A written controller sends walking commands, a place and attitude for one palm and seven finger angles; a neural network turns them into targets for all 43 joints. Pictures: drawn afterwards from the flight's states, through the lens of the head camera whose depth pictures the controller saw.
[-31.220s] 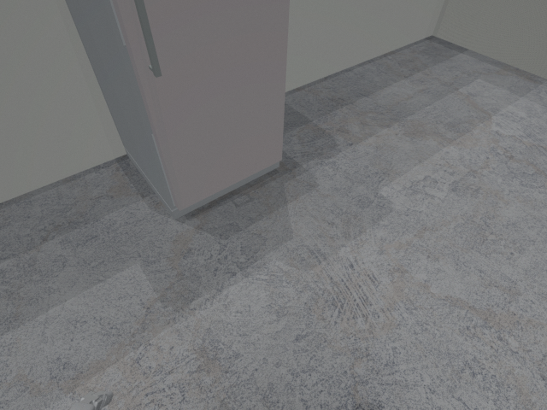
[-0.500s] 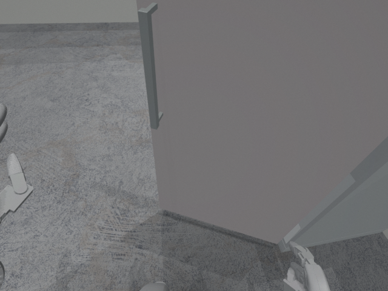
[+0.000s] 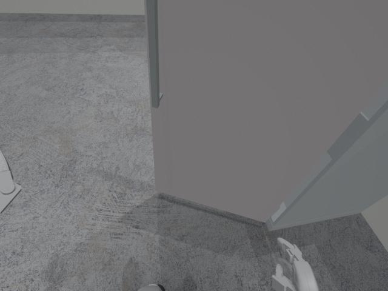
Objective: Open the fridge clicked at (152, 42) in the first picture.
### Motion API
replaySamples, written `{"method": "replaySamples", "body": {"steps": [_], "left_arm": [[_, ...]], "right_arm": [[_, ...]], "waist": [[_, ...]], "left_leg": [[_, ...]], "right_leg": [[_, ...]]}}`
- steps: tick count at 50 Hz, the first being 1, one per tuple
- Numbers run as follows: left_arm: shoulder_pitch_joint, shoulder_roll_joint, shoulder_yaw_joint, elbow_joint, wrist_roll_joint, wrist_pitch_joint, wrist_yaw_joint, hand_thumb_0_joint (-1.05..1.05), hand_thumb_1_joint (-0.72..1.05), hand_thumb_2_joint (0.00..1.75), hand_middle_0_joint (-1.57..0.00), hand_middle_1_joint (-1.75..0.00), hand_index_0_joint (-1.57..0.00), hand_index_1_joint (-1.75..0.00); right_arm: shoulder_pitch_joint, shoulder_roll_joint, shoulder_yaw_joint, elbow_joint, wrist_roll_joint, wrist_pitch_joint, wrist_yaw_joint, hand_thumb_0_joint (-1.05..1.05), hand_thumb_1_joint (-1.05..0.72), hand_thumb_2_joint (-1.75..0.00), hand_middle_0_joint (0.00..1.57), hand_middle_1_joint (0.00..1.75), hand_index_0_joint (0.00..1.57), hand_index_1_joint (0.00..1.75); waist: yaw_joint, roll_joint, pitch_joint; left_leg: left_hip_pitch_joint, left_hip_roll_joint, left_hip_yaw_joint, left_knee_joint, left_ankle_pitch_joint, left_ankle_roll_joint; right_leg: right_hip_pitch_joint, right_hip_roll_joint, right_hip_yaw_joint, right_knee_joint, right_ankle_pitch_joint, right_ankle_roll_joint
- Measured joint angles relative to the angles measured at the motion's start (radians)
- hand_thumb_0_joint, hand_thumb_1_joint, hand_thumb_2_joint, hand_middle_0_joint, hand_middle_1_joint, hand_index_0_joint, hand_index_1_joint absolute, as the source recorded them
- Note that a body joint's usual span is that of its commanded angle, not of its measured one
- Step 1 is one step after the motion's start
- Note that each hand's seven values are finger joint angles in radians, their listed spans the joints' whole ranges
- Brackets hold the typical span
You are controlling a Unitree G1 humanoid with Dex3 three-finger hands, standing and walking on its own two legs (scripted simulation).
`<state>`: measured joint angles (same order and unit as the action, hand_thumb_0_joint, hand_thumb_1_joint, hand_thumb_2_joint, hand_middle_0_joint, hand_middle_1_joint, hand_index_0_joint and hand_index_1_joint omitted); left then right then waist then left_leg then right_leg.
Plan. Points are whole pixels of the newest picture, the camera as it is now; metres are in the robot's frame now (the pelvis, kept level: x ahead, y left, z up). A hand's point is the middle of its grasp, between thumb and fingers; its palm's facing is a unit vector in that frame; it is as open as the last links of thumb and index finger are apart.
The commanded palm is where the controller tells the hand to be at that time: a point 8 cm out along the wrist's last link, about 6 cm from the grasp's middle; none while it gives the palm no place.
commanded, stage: stop stepping back and stand still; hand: left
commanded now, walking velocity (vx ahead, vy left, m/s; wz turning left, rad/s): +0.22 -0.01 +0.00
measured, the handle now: (156, 57) +0.64 +0.18 +0.13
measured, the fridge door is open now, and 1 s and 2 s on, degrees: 63 63 63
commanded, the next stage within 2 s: let the arm hang, fingers relaxed in 0.98 s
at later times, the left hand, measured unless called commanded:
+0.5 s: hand (31, 235) +0.15 +0.24 +0.16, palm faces +0.39 -0.83 -0.40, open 7.4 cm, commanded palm +0.07 +0.28 +0.18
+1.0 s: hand (20, 232) +0.15 +0.24 +0.18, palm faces +0.39 -0.80 -0.45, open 7.4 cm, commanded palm +0.08 +0.29 +0.18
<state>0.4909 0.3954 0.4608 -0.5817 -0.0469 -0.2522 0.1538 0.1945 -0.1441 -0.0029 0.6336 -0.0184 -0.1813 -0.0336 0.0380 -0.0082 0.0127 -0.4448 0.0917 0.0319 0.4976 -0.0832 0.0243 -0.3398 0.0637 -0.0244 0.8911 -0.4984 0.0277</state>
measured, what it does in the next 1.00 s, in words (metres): steps on the spot: right foot, then left foot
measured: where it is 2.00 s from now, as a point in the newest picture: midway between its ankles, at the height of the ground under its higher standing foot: outside the picture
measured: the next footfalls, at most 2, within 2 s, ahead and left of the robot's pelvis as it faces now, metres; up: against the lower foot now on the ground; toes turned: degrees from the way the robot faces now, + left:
right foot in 0.10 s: -0.07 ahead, -0.11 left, +0.00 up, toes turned -2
left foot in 0.30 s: +0.03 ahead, +0.11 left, +0.00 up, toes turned +2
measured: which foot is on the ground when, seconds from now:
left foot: down 0.00-0.10, up 0.12-0.28, down 0.30-1.00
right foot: up 0.00-0.08, down 0.10-1.00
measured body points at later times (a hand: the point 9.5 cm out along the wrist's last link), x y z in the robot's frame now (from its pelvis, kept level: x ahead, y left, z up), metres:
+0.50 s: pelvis -0.08 -0.02 +0.00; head -0.09 +0.00 +0.45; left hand +0.12 +0.28 +0.18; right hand +0.05 -0.27 -0.07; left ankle -0.02 +0.09 -0.73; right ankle -0.12 -0.12 -0.73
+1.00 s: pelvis -0.07 +0.00 +0.00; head -0.06 +0.01 +0.45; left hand +0.12 +0.28 +0.20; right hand +0.09 -0.22 -0.08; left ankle -0.01 +0.11 -0.73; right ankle -0.11 -0.12 -0.74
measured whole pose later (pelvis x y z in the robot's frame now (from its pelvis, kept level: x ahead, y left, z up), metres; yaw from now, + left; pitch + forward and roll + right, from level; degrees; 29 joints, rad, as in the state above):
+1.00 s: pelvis -0.07 +0.00 +0.00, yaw -2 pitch +0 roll -1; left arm 0.51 0.41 0.42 -0.50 -0.03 -0.25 0.15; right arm 0.20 -0.16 0.04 0.63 -0.02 -0.16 -0.04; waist -0.01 -0.01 0.01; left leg -0.36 0.05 0.05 0.57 -0.22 0.00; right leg -0.19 0.02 -0.03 0.53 -0.35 -0.01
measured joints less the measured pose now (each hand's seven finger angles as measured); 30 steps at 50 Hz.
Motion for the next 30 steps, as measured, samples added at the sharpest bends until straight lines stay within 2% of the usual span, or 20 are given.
{"method": "replaySamples", "body": {"steps": [3, 5, 6, 8, 10, 11, 13, 15, 16, 19, 24, 26, 27, 30], "left_arm": [[-0.014, 0.007, -0.019, 0.004, -0.002, 0.010, -0.003, 0.01, 0.89, 0.90, -0.21, -0.30, -0.21, -0.30], [-0.013, 0.038, -0.008, 0.012, -0.002, 0.017, -0.008, 0.01, 0.89, 0.90, -0.21, -0.30, -0.21, -0.30], [-0.013, 0.035, -0.017, 0.025, -0.002, 0.020, -0.014, 0.01, 0.89, 0.90, -0.21, -0.30, -0.21, -0.30], [0.009, 0.039, -0.041, 0.044, -0.005, 0.031, -0.022, 0.01, 0.89, 0.90, -0.21, -0.30, -0.21, -0.30], [0.047, 0.048, -0.044, 0.052, -0.003, 0.042, -0.024, 0.01, 0.89, 0.90, -0.21, -0.30, -0.21, -0.30], [0.066, 0.049, -0.038, 0.053, -0.002, 0.047, -0.020, 0.01, 0.89, 0.90, -0.21, -0.30, -0.22, -0.30], [0.086, 0.042, -0.027, 0.064, 0.001, 0.049, -0.009, 0.01, 0.88, 0.90, -0.21, -0.30, -0.22, -0.31], [0.068, 0.024, -0.034, 0.089, 0.003, 0.051, -0.001, 0.01, 0.88, 0.90, -0.21, -0.30, -0.22, -0.31], [0.041, 0.019, -0.040, 0.114, 0.004, 0.052, 0.002, 0.01, 0.88, 0.90, -0.21, -0.30, -0.22, -0.31], [-0.017, -0.002, -0.048, 0.177, 0.007, 0.065, 0.008, 0.01, 0.89, 0.90, -0.21, -0.30, -0.21, -0.30], [-0.016, 0.001, -0.047, 0.167, 0.019, 0.066, 0.002, 0.01, 0.89, 0.90, -0.21, -0.30, -0.21, -0.30], [0.010, 0.009, -0.052, 0.136, 0.022, 0.056, -0.005, 0.01, 0.89, 0.90, -0.21, -0.30, -0.21, -0.30], [0.029, 0.015, -0.052, 0.118, 0.022, 0.047, -0.009, 0.01, 0.89, 0.90, -0.21, -0.30, -0.21, -0.30], [0.077, 0.022, -0.048, 0.081, 0.021, 0.019, -0.016, 0.01, 0.89, 0.90, -0.21, -0.30, -0.21, -0.30]], "right_arm": [[-0.005, 0.004, 0.015, -0.004, -0.001, -0.003, -0.004, 0.01, -0.90, -0.90, 0.20, 0.30, 0.21, 0.30], [-0.016, 0.007, 0.023, -0.023, -0.001, 0.006, -0.003, 0.01, -0.90, -0.90, 0.20, 0.30, 0.21, 0.30], [-0.027, -0.005, 0.023, -0.020, 0.000, 0.017, -0.005, 0.01, -0.90, -0.90, 0.20, 0.30, 0.21, 0.30], [-0.017, -0.024, 0.023, 0.001, 0.002, 0.041, -0.012, 0.01, -0.90, -0.90, 0.20, 0.30, 0.21, 0.30], [0.025, -0.036, 0.025, 0.013, 0.013, 0.056, -0.018, 0.01, -0.90, -0.90, 0.20, 0.30, 0.21, 0.30], [0.046, -0.042, 0.027, 0.016, 0.015, 0.060, -0.023, 0.01, -0.90, -0.90, 0.20, 0.30, 0.21, 0.30], [0.081, -0.061, 0.024, 0.015, 0.014, 0.058, -0.035, 0.01, -0.90, -0.90, 0.20, 0.30, 0.21, 0.30], [0.108, -0.095, 0.008, 0.015, 0.015, 0.046, -0.047, 0.01, -0.90, -0.90, 0.20, 0.30, 0.21, 0.30], [0.106, -0.099, -0.003, 0.031, 0.017, 0.043, -0.053, 0.01, -0.90, -0.90, 0.20, 0.30, 0.20, 0.30], [0.088, -0.100, -0.009, 0.047, 0.021, 0.050, -0.058, 0.02, -0.90, -0.90, 0.20, 0.30, 0.20, 0.29], [0.067, -0.069, 0.005, 0.014, 0.002, 0.029, -0.050, 0.02, -0.91, -0.90, 0.20, 0.30, 0.20, 0.29], [0.072, -0.060, 0.009, -0.001, -0.003, 0.029, -0.041, 0.01, -0.90, -0.90, 0.20, 0.30, 0.20, 0.29], [0.076, -0.057, 0.009, -0.007, -0.005, 0.034, -0.036, 0.01, -0.90, -0.90, 0.20, 0.30, 0.20, 0.29], [0.087, -0.055, 0.005, 0.013, 0.000, 0.053, -0.022, 0.01, -0.90, -0.90, 0.20, 0.30, 0.20, 0.30]], "waist": [[-0.007, 0.001, -0.023], [-0.007, -0.033, -0.029], [-0.007, -0.019, -0.017], [-0.008, -0.011, -0.016], [-0.007, -0.035, -0.046], [-0.007, -0.049, -0.061], [-0.020, -0.055, -0.085], [-0.036, -0.024, -0.099], [-0.045, -0.031, -0.097], [-0.045, -0.052, -0.079], [-0.079, -0.050, -0.057], [-0.090, -0.032, -0.051], [-0.088, -0.023, -0.054], [-0.047, -0.026, -0.065]], "left_leg": [[-0.028, 0.002, 0.006, -0.049, 0.042, -0.011], [-0.075, -0.021, 0.032, -0.018, -0.014, -0.027], [-0.101, -0.020, 0.019, 0.043, -0.082, -0.035], [-0.131, -0.047, -0.003, 0.240, -0.206, -0.040], [-0.114, -0.082, 0.005, 0.350, -0.242, -0.039], [-0.082, -0.089, 0.017, 0.337, -0.238, -0.035], [0.010, -0.093, 0.032, 0.215, -0.184, -0.023], [0.111, -0.083, 0.024, 0.058, -0.151, -0.006], [0.120, -0.096, 0.020, 0.041, -0.180, 0.002], [0.123, -0.108, 0.038, 0.053, -0.160, 0.014], [0.117, -0.096, 0.031, 0.025, -0.116, 0.007], [0.099, -0.087, 0.010, 0.041, -0.140, 0.003], [0.078, -0.084, -0.001, 0.076, -0.197, 0.001], [-0.011, -0.095, -0.014, 0.337, -0.289, -0.012]], "right_leg": [[0.146, -0.017, -0.025, -0.264, 0.006, -0.023], [0.210, -0.050, -0.010, -0.444, 0.078, -0.056], [0.199, -0.045, -0.007, -0.445, 0.135, -0.057], [0.196, -0.048, 0.001, -0.432, 0.151, -0.045], [0.200, -0.069, 0.020, -0.440, 0.148, -0.035], [0.200, -0.078, 0.030, -0.441, 0.147, -0.032], [0.197, -0.083, 0.036, -0.426, 0.139, -0.027], [0.184, -0.068, 0.019, -0.381, 0.113, -0.020], [0.175, -0.079, 0.014, -0.351, 0.097, -0.015], [0.167, -0.095, 0.031, -0.320, 0.110, -0.006], [0.155, -0.073, 0.004, -0.334, 0.112, -0.034], [0.159, -0.060, -0.015, -0.361, 0.147, -0.047], [0.155, -0.053, -0.021, -0.366, 0.152, -0.055], [0.149, -0.050, -0.006, -0.377, 0.158, -0.065]]}}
